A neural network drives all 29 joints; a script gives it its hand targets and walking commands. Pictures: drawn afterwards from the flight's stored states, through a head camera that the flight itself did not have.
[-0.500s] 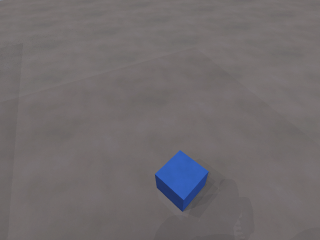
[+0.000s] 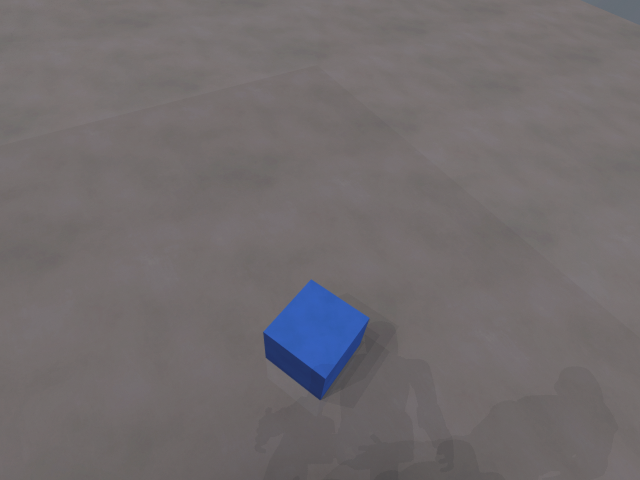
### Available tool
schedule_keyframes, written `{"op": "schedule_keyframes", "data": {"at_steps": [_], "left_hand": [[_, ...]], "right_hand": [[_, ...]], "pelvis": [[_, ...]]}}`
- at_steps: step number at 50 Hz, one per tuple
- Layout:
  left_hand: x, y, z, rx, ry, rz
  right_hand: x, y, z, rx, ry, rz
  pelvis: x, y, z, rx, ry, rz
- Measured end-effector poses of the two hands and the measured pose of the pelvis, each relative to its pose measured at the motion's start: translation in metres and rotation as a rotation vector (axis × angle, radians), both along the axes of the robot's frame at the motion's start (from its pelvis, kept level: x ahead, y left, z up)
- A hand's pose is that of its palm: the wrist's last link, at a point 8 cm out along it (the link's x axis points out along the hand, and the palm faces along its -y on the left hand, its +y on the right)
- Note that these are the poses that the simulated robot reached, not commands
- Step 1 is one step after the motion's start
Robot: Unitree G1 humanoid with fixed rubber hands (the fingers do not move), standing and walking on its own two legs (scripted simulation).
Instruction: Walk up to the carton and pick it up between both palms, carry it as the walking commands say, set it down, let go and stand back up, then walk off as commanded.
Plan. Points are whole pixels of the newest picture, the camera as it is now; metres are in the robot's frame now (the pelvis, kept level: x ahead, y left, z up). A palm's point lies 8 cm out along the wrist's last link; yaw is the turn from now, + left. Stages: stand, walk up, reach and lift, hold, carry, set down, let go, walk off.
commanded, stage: walk up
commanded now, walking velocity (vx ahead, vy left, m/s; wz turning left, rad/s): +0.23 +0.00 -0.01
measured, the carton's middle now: (315, 338) +0.60 -0.03 -0.68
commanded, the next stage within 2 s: none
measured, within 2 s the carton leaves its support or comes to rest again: neither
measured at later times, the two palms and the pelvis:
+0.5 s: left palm out of the picture -0.02 +0.16 -0.14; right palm out of the picture +0.10 -0.29 -0.15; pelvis +0.04 -0.06 -0.01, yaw +1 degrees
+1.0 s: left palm out of the picture +0.06 +0.22 -0.15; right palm out of the picture +0.08 -0.26 -0.15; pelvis +0.07 -0.03 -0.01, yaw -2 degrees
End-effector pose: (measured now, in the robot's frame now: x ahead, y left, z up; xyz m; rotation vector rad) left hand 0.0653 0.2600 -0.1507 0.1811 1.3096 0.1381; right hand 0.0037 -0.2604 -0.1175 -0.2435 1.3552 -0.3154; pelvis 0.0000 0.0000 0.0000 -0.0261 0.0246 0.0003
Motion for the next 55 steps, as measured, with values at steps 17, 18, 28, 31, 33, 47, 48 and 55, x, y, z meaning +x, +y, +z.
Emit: {"op": "schedule_keyframes", "data": {"at_steps": [17,18,28,31,33,47,48,55], "left_hand": [[-0.075,-0.082,0.043,0.09,0.06,0.097],[-0.078,-0.084,0.042,0.087,0.073,0.1],[-0.07,-0.102,-0.003,-0.033,0.155,0.124],[-0.055,-0.108,-0.009,-0.06,0.145,0.084],[-0.041,-0.109,-0.009,-0.066,0.121,0.07],[-0.01,-0.048,0.002,0.058,0.07,0.05],[-0.01,-0.045,0.0,0.056,0.081,0.053],[0.014,-0.038,-0.005,0.039,0.078,0.005]], "right_hand": [[0.07,-0.045,-0.029,0.21,-0.079,0.116],[0.075,-0.044,-0.03,0.211,-0.079,0.122],[0.105,-0.027,-0.025,0.132,-0.075,0.129],[0.102,-0.033,-0.021,0.103,-0.084,0.097],[0.097,-0.037,-0.02,0.093,-0.076,0.085],[0.076,-0.015,-0.035,0.134,-0.017,0.038],[0.078,-0.011,-0.034,0.134,-0.023,0.037],[0.073,0.002,-0.033,0.121,0.011,0.018]], "pelvis": [[0.022,-0.063,0.011,0.078,-0.032,-0.01],[0.023,-0.064,0.01,0.073,-0.033,-0.007],[0.04,-0.059,-0.006,0.037,-0.026,0.007],[0.042,-0.058,-0.007,0.04,-0.033,-0.014],[0.043,-0.057,-0.006,0.033,-0.036,-0.008],[0.068,-0.034,-0.01,0.023,-0.054,-0.017],[0.071,-0.031,-0.011,0.028,-0.056,-0.022],[0.067,-0.019,-0.012,0.044,-0.041,-0.038]]}}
